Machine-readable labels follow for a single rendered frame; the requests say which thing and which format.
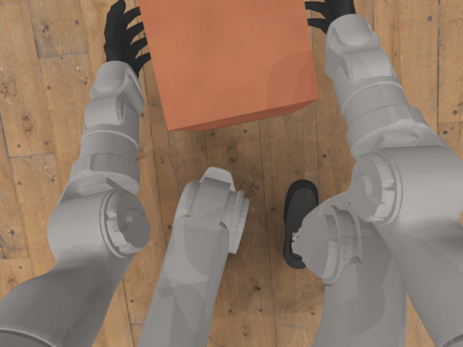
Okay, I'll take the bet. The right robot forearm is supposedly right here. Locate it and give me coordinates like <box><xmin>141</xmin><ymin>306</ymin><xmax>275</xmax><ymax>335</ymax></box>
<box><xmin>325</xmin><ymin>14</ymin><xmax>451</xmax><ymax>160</ymax></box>

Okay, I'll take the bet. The right robot shin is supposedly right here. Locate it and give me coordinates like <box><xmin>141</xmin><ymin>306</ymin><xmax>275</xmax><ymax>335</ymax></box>
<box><xmin>292</xmin><ymin>191</ymin><xmax>350</xmax><ymax>272</ymax></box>

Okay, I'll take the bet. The robot left hand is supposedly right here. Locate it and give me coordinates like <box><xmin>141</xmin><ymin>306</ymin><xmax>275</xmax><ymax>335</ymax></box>
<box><xmin>103</xmin><ymin>0</ymin><xmax>151</xmax><ymax>78</ymax></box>

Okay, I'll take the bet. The robot left upper arm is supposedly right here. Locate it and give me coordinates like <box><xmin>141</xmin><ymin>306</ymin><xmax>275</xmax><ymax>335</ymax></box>
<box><xmin>0</xmin><ymin>189</ymin><xmax>151</xmax><ymax>347</ymax></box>

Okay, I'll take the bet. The robot right hand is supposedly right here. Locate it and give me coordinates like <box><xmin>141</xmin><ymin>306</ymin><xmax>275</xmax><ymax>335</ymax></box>
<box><xmin>305</xmin><ymin>0</ymin><xmax>356</xmax><ymax>34</ymax></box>

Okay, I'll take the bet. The left robot forearm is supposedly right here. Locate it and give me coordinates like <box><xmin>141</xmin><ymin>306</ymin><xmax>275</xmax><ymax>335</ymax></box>
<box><xmin>47</xmin><ymin>61</ymin><xmax>145</xmax><ymax>244</ymax></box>

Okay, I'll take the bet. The robot right upper arm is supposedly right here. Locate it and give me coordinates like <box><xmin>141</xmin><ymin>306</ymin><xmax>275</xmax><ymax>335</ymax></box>
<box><xmin>348</xmin><ymin>145</ymin><xmax>463</xmax><ymax>347</ymax></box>

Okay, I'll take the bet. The carton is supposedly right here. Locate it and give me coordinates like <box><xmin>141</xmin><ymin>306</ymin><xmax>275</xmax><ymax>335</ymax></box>
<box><xmin>138</xmin><ymin>0</ymin><xmax>319</xmax><ymax>132</ymax></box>

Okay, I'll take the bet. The right robot foot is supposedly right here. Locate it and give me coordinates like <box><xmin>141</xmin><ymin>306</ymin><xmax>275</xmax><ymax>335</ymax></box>
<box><xmin>283</xmin><ymin>179</ymin><xmax>318</xmax><ymax>269</ymax></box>

